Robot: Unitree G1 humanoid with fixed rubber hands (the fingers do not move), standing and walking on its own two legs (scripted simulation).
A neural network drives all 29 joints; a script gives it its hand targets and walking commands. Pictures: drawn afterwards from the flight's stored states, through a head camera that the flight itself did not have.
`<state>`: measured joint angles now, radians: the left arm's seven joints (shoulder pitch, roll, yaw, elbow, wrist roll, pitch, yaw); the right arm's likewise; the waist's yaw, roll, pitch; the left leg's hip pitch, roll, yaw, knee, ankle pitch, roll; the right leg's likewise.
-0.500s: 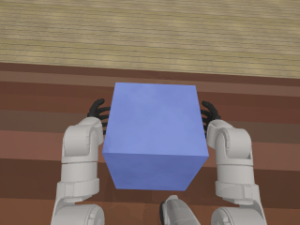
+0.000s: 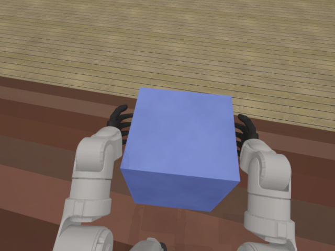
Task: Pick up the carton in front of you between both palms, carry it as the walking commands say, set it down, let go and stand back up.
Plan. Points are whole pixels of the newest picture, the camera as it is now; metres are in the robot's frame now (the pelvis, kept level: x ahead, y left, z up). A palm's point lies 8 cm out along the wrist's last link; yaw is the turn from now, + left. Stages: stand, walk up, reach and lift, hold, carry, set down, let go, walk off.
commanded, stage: carry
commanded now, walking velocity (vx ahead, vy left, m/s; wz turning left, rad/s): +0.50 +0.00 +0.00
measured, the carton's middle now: (178, 155) +0.35 +0.04 +0.03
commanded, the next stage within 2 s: none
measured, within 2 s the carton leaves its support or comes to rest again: neither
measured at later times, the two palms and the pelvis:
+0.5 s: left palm (159, 80) +0.71 +0.15 -0.03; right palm (237, 85) +0.71 -0.15 -0.03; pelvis +0.36 +0.00 -0.15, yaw +0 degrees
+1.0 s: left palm (166, 58) +1.07 +0.17 -0.17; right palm (221, 66) +1.05 -0.12 -0.17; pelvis +0.71 +0.04 -0.27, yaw +1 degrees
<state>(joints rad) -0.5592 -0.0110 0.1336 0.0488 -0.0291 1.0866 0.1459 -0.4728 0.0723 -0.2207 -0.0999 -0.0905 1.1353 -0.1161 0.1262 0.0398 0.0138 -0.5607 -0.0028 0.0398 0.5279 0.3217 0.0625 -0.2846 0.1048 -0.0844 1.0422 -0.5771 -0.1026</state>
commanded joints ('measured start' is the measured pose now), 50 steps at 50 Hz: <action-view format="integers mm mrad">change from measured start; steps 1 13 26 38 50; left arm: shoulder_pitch -649 -670 -642 -778 -650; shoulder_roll -1048 -1050 -963 -1135 -1030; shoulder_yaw -703 -575 -625 -715 -561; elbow -131 -113 -101 -187 -50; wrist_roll -429 -260 -322 -500 -295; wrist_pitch -4 10 34 -30 30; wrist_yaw -273 -220 -245 -280 -238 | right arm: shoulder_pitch -639 -908 -736 -743 -844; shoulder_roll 805 1090 906 926 1019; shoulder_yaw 677 790 667 677 766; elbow -50 -24 72 -54 2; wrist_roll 318 576 423 336 507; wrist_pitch -31 -43 -2 -65 -26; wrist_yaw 168 243 205 162 221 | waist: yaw -238 -231 -62 15 -176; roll -30 6 -106 -138 18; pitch -476 -473 -521 -405 -479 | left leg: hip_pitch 592 588 -348 154 578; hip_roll -6 110 12 -83 274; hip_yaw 36 -321 -159 84 -522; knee -94 180 931 10 73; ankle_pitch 5 -49 -806 -5 26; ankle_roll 48 129 -31 -26 243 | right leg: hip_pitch -84 -561 440 29 -539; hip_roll -137 -110 -431 -100 -133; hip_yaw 68 86 622 213 161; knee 289 -82 -472 -243 76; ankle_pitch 742 566 598 519 137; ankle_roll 3 65 -243 -102 70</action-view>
